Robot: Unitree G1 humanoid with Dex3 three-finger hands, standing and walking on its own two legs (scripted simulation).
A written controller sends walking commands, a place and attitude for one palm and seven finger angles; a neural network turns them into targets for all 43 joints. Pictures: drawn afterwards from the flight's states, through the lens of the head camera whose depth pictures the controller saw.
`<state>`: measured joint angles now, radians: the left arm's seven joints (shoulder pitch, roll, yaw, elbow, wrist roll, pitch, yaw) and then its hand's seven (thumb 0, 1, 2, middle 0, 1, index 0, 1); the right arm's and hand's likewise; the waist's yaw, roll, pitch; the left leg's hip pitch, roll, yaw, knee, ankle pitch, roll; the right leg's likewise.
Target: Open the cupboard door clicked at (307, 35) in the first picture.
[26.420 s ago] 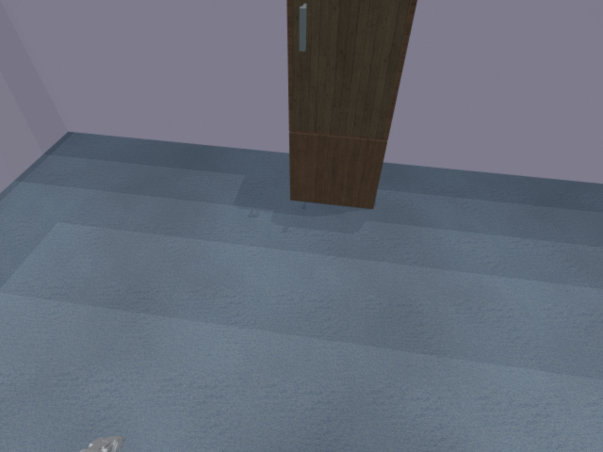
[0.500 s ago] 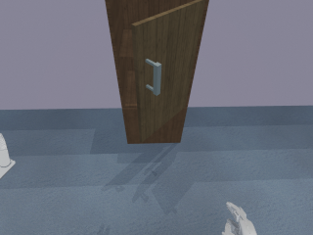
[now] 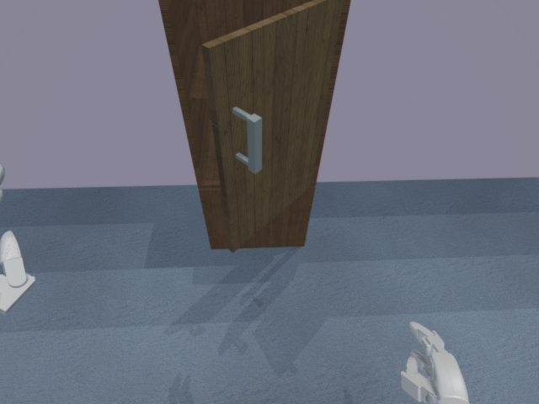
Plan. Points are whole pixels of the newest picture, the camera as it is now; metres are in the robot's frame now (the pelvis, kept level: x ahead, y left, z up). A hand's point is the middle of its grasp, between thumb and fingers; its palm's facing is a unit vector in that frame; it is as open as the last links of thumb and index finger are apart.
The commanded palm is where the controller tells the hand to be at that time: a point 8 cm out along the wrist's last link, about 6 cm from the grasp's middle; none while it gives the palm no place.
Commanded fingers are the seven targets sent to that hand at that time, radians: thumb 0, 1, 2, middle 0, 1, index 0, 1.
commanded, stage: stop stepping back and stand still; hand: left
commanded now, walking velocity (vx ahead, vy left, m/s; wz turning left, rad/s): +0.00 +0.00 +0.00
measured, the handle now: (247, 140) +0.58 +0.08 +0.06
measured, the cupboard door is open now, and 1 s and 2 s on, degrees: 44 44 44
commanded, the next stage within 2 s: let the arm hang, fingers relaxed in 0.14 s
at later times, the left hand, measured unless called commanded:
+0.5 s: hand out of the picture +0.05 +0.21 -0.15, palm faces +0.02 -0.97 -0.22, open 7.4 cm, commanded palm none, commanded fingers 0.00 0.90 0.90 -0.20 -0.30 -0.20 -0.30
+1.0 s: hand out of the picture -0.11 +0.22 -0.17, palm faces +0.09 -0.97 -0.22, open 7.4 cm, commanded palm none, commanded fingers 0.00 0.90 0.90 -0.20 -0.30 -0.20 -0.30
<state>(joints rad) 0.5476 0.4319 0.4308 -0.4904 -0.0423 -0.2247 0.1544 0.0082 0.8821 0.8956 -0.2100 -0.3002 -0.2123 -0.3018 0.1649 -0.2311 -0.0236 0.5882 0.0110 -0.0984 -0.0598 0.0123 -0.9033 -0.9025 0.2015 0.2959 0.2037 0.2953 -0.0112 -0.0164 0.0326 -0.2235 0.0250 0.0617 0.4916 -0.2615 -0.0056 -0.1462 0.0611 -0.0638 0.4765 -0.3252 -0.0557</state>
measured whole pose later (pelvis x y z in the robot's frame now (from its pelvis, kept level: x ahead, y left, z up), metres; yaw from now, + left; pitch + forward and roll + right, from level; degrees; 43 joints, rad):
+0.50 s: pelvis -0.04 +0.03 -0.01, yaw +2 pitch -1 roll +0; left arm 0.29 0.20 0.00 0.72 0.02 0.06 0.00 0.01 0.90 0.90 -0.19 -0.30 -0.20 -0.30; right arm 0.21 -0.23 0.02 0.90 -0.03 0.01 0.00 0.01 -0.90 -0.90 0.20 0.30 0.20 0.30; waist -0.03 0.01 0.03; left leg -0.32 -0.02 0.04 0.57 -0.24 0.04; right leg -0.24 0.01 -0.09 0.58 -0.33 -0.05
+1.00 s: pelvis -0.05 +0.04 +0.00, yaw +2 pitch -2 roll +0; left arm 0.37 0.14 0.01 1.16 0.01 0.01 0.03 0.00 0.91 0.90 -0.19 -0.30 -0.20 -0.30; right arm 0.31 -0.12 0.01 1.12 -0.02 0.02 -0.03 0.00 -0.91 -0.90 0.20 0.30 0.20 0.30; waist 0.00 0.05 0.03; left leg -0.25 -0.04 0.05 0.42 -0.15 0.06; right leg -0.18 0.00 -0.08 0.45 -0.24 -0.02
